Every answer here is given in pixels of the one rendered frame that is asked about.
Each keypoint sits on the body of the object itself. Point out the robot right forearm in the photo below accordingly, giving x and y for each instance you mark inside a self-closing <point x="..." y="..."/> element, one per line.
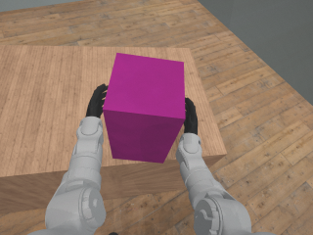
<point x="196" y="176"/>

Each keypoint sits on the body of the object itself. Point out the left robot hand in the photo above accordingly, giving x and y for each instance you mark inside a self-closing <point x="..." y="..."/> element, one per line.
<point x="95" y="108"/>

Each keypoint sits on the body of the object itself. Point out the right robot upper arm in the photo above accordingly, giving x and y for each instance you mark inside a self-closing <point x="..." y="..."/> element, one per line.
<point x="219" y="216"/>

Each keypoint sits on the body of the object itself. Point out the left robot upper arm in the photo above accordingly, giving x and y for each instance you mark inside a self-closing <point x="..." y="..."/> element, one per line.
<point x="77" y="212"/>

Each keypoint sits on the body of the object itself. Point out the pedestal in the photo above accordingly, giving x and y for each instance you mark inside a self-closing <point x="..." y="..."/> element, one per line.
<point x="44" y="94"/>

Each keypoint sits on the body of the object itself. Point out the carton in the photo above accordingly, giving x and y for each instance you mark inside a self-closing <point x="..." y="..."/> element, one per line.
<point x="144" y="108"/>

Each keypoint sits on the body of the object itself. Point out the right robot hand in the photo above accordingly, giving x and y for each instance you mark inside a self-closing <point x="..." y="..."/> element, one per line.
<point x="191" y="119"/>

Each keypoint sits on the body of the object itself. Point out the robot left forearm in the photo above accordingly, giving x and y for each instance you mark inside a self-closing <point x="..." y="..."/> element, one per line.
<point x="86" y="158"/>

